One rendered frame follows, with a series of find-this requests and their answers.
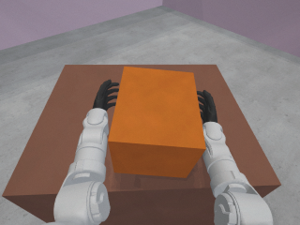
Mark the pedestal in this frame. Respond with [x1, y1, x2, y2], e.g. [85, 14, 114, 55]
[2, 65, 281, 225]

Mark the right robot forearm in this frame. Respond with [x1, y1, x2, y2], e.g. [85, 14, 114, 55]
[202, 122, 274, 225]

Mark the left robot upper arm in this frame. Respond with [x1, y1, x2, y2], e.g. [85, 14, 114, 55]
[41, 180, 111, 225]

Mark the carton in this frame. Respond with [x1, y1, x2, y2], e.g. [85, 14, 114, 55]
[108, 67, 206, 178]

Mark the right robot upper arm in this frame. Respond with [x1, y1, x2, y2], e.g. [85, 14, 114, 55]
[214, 191, 273, 225]

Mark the left robot hand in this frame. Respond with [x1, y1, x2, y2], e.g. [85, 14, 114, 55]
[92, 79, 119, 111]

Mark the right robot hand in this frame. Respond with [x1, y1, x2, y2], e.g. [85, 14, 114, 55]
[196, 90, 218, 124]

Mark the left robot forearm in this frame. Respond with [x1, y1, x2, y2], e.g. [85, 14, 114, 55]
[53, 108, 109, 220]

